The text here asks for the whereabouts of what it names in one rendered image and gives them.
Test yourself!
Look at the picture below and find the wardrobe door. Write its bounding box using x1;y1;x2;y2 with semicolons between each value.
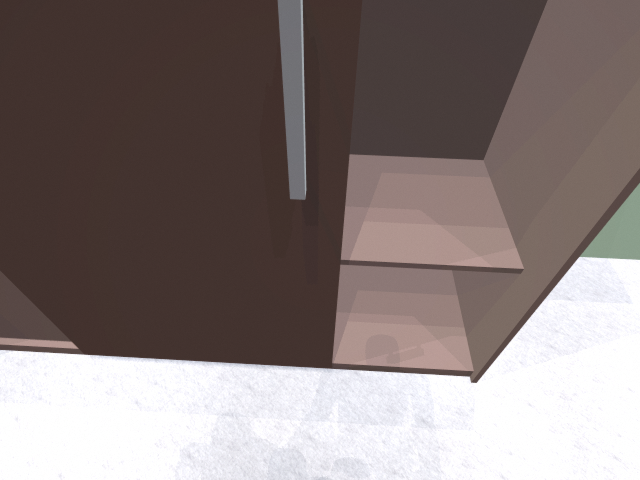
0;0;362;368
0;271;72;342

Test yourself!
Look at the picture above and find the handle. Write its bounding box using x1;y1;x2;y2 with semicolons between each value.
278;0;306;200

